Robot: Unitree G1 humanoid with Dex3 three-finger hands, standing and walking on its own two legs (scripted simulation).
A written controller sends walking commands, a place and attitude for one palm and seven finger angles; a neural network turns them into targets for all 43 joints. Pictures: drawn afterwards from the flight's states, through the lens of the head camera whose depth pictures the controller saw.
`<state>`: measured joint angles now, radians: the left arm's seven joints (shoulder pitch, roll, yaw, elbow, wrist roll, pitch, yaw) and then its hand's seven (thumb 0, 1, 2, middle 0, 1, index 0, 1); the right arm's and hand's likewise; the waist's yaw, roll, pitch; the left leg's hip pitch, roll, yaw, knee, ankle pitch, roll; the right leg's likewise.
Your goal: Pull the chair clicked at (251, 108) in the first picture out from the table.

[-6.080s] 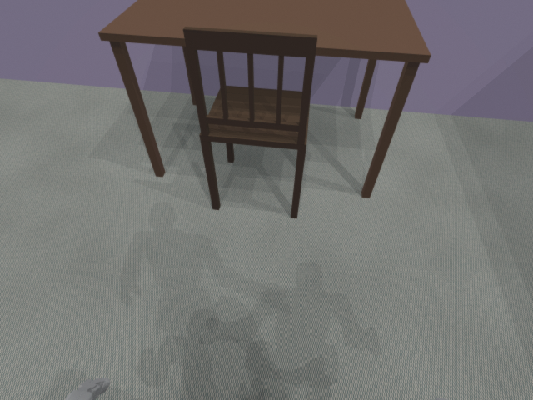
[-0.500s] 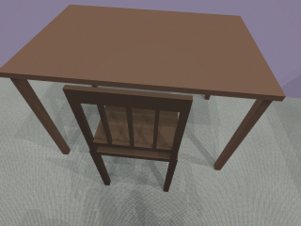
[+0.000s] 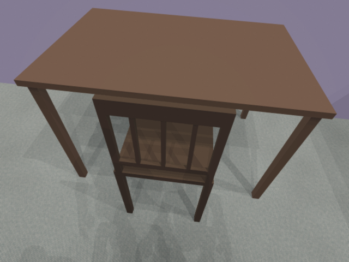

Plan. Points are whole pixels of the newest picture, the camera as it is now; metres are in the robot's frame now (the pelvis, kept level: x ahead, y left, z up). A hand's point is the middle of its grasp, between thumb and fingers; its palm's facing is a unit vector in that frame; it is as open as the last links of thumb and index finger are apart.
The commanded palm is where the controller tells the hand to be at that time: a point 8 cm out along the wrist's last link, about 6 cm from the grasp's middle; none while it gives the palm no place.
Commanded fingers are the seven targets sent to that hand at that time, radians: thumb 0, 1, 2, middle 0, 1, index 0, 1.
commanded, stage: look again from close up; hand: left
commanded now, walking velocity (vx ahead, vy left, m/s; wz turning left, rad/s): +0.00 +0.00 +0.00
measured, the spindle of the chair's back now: (163, 144) +0.50 +0.07 -0.10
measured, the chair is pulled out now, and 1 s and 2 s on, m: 0.00 0.00 0.00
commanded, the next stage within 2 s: shuffle to correct the standing spot in 0.82 s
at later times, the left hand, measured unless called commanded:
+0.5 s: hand out of the picture -0.02 +0.15 -0.18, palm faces +0.02 -0.99 -0.15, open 7.4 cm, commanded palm none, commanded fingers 0.00 0.90 0.90 -0.20 -0.30 -0.20 -0.30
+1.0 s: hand out of the picture -0.01 +0.15 -0.18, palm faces +0.02 -0.99 -0.16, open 7.4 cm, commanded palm none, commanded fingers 0.00 0.90 0.90 -0.20 -0.30 -0.20 -0.30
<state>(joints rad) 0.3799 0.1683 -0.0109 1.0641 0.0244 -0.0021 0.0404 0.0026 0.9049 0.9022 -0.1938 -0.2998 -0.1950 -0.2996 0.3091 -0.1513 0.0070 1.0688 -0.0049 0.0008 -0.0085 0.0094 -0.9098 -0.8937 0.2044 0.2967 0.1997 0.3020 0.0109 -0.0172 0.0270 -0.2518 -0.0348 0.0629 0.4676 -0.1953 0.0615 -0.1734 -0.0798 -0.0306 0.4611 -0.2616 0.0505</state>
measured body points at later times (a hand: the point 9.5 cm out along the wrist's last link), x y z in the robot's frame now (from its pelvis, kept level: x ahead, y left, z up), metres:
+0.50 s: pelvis +0.01 -0.01 +0.00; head +0.01 +0.01 +0.45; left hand -0.02 +0.20 -0.16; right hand +0.01 -0.23 -0.15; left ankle +0.04 +0.08 -0.74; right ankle -0.01 -0.16 -0.74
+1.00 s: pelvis +0.01 -0.01 +0.00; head +0.02 +0.00 +0.45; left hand -0.01 +0.20 -0.16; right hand +0.01 -0.23 -0.15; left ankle +0.04 +0.08 -0.74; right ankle -0.01 -0.16 -0.74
